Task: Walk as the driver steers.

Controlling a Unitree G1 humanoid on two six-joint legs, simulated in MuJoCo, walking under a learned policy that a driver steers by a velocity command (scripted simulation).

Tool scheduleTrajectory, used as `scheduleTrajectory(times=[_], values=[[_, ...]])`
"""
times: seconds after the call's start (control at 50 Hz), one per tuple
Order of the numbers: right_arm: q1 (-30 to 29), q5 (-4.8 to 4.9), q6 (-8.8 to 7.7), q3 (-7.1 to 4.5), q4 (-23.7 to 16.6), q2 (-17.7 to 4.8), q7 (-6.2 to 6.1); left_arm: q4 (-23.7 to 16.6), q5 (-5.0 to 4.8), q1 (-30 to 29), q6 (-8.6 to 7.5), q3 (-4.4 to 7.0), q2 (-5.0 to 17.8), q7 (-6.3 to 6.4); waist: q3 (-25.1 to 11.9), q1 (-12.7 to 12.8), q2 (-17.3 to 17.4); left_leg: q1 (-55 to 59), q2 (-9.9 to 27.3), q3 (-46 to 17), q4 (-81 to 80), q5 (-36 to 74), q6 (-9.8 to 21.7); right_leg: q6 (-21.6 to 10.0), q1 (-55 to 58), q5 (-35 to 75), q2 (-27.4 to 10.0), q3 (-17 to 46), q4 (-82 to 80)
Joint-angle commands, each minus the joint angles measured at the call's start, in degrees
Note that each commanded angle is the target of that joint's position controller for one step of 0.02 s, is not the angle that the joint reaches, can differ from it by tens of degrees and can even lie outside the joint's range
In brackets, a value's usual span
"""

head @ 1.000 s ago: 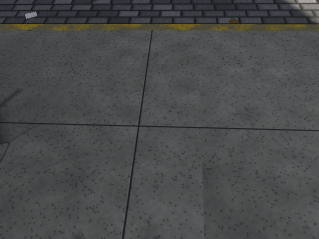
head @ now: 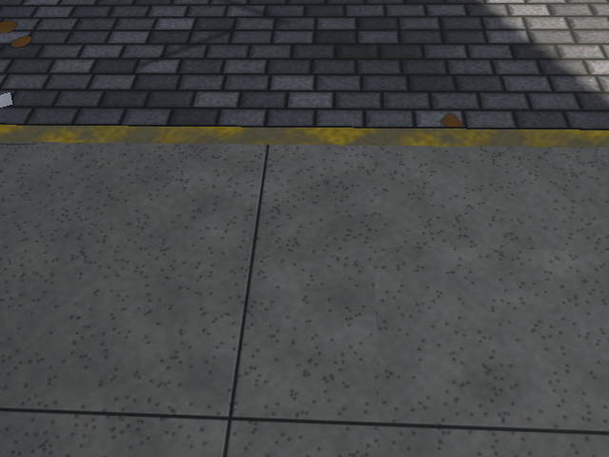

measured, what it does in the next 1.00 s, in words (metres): walks ahead: left foot, then right foot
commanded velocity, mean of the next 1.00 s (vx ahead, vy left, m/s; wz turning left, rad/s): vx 0.50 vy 0.00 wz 0.21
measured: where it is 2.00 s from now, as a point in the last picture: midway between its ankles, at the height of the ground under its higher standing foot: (225, 266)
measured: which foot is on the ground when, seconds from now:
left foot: up 0.00-0.26, down 0.28-0.82, up 0.84-1.00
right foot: down 0.00-0.30, up 0.32-0.80, down 0.82-1.00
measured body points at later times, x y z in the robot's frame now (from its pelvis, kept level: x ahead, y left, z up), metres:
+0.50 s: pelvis +0.27 +0.08 +0.00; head +0.29 +0.09 +0.45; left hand +0.39 +0.35 -0.12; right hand +0.34 -0.20 -0.11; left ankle +0.29 +0.15 -0.75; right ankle +0.31 -0.10 -0.67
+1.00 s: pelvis +0.54 +0.04 +0.00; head +0.56 +0.04 +0.44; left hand +0.58 +0.33 -0.11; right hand +0.69 -0.22 -0.12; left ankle +0.48 +0.17 -0.66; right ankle +0.58 -0.07 -0.75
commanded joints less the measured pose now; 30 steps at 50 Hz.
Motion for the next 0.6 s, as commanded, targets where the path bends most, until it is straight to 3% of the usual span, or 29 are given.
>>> scheduleTrajectory(times=[0.02, 0.08, 0.16, 0.22, 0.24, 0.26, 0.28, 0.3, 0.32, 0.34, 0.36, 0.38, 0.42, 0.46, 0.52, 0.6], values=[[-1.79, -0.24, -0.45, -0.26, -3.65, -1.75, 0.04, -3.15, -0.21, -2.38, -0.83, 2.21, 8.98, 0.76, 0.61, -1.27, -6.06, -3.17, 1.2, -0.48, -9.06, 8.84, -1.01, -9.53, 1.78, 13.99, -14.45, 9.59, -9.37], [-7.7, 0.03, -1.15, 0.16, -4.91, -0.81, 0.74, -1.7, -0.62, -0.02, -0.32, 2.43, 10.17, 1.17, 1.9, 1.01, -6.16, -0.27, -0.57, 1.19, -19.45, 16.09, -0.64, -8.11, 2.27, 11.94, -13.52, 6.83, -9.56], [-12.93, 0.57, -1.69, -0.02, -7.04, -1.69, 1.82, 0.76, -1.15, 3.1, 0.65, 2.8, 11.16, 1.41, 3.37, 2.23, -6.68, -0.55, -1.65, 0.76, -25.39, 15.24, 1.09, -7.47, 8.14, 10.94, -16.67, 7.82, -7.43], [-11.69, 0.38, -2.01, -0.55, -7.18, -3.17, 2.42, 1.62, -1.33, 2.46, 1.52, 3.25, 11.96, 1.85, 2.29, 0.34, -7.21, 2.55, -2.7, 1.27, -27.8, 9.32, 3.43, -6.01, 12.48, 16.9, -18.4, 8.3, -3.31], [-8.5, 0.2, -2.07, -1.06, -6.34, -4.12, 2.33, 1.62, -1.25, 1.47, 1.83, 3.38, 12.47, 1.94, 0.34, -1.63, -7.63, 7.57, -4.17, 2.76, -28.64, 7.9, 4.45, -5.25, 12.81, 24.48, -17.72, 7.52, 0.52], [-1.53, 0.04, -2.02, -2.19, -4.19, -5.89, 1.95, 1.58, -1.07, 0.72, 2.23, 3.14, 11.96, 2.02, -3.97, -5.31, -6.9, 17.39, -6.1, 4.67, -29.83, 8.18, 5.9, -3.95, 11.34, 32.12, -15.17, 5.43, 9.07], [7.97, -0.15, -1.86, -3.48, -1.81, -9.02, 1.35, 0.9, -0.29, 1.25, 2.35, 2.13, 9.71, 2.2, -11.37, -8.98, -4.33, 32.94, -2.17, 0.88, -27.67, 10.06, 8.28, -1.98, 3.71, 26.67, -12.13, 3.1, 22.53], [13.61, -1.21, -1.53, -4.82, -1.08, -15.06, 1.01, -0.7, 0.0, 7.97, 1.37, 0.23, 3.77, 1.79, -19.81, -7.2, 8.89, 55.59, 12.42, -24.18, -29.68, 1.86, 17.06, 2.49, -19.62, 2.96, -3.2, 0.61, 45.45], [15.08, -0.18, -1.33, -3.85, -0.65, -11.51, 1.22, 0.16, -0.38, 7.29, 0.08, 0.15, 4.67, 1.51, -23.3, -8.19, 12.74, 58.49, 15.79, -40.45, -39.33, -6.76, 19.46, 2.83, -28.99, -24.01, -0.02, 8.49, 54.64], [11.33, 0.1, -1.41, -2.77, -0.96, -8.59, 1.19, -0.95, -2.05, 2.49, -0.69, 1.53, 9.58, 1.05, -14.39, -8.09, 7.58, 52.05, 14.32, -33.81, -40.66, -11.21, 16.54, 2.02, -34.59, -21.6, -3.63, 10.01, 58.56], [7.34, 0.06, -1.35, -2.31, -1.63, -7.23, 1.13, -2.13, -2.3, -1.66, -0.98, 1.49, 9.77, 1.04, -8.5, -6.64, 3.58, 43.75, 12.3, -26.31, -41.57, -8.76, 14.69, 1.41, -34.67, -16.24, -6.76, 7.91, 56.56], [3.96, -0.35, -1.41, -1.84, -1.82, -5.65, 1.3, -2.46, -1.36, -3.8, -0.85, 1.56, 9.24, 1.3, -4.18, -4.97, 0.64, 35.88, 9.9, -20.82, -43.33, -3.79, 13.83, 1.61, -32.76, -11.8, -8.88, 6.85, 52.91], [1.01, -1.05, -2.02, -1.35, -1.95, -3.85, 1.54, -1.61, -0.7, -1.64, 0.4, 1.73, 7.76, 1.5, -2.69, -1.84, 3.02, 27.73, 6.7, -14.69, -46.74, 3.18, 13.19, 2.26, -26.11, -6.47, -11.24, 7.19, 48.69], [1.6, -0.64, -2.73, -1.57, -0.98, -4.46, 1.51, -1.34, -0.28, -1.03, 1.33, 1.54, 6.32, 1.81, -2.17, -1.0, 2.36, 25.01, 5.62, -11.28, -48.82, 8.37, 14.29, 3.37, -24.86, -4.06, -11.42, 6.37, 46.17], [4.47, -0.28, -2.51, -2.09, 0.71, -6.13, 0.58, -3.84, 0.52, -7.48, 1.21, 1.45, 5.71, 2.23, 0.19, -2.11, 0.22, 26.27, 5.04, -9.37, -50.18, 13.17, 14.9, 5.26, -29.42, 2.94, -11.21, 6.3, 36.78], [8.3, 0.42, -1.51, -2.48, 2.39, -7.39, -0.61, -5.83, 0.13, -15.66, 0.1, 0.97, 4.09, 1.48, 1.39, -4.85, 0.28, 27.87, 3.02, -7.08, -49.55, 11.73, 12.81, 6.23, -27.57, 13.44, -8.6, 5.84, 21.43]])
